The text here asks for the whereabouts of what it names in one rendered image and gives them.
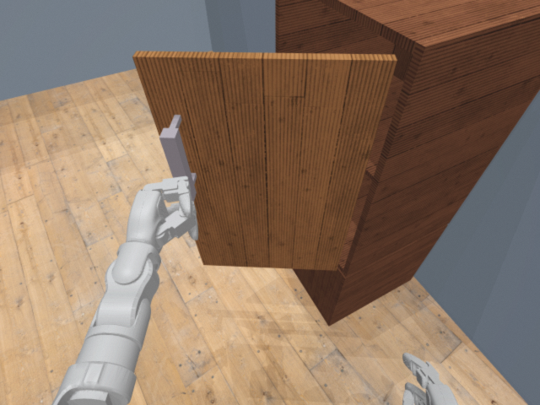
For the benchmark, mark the cupboard door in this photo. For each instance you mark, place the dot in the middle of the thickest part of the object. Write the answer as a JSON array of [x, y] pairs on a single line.
[[280, 143]]

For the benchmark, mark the robot left hand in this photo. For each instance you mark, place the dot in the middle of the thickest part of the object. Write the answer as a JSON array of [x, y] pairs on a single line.
[[150, 221]]

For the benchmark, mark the handle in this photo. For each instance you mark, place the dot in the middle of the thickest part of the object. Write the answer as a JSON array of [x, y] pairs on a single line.
[[175, 154]]

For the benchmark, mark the robot left forearm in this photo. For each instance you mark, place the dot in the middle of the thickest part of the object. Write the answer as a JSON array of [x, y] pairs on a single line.
[[104, 370]]

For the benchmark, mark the robot right hand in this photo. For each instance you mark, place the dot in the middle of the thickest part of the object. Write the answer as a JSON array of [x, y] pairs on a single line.
[[436, 392]]

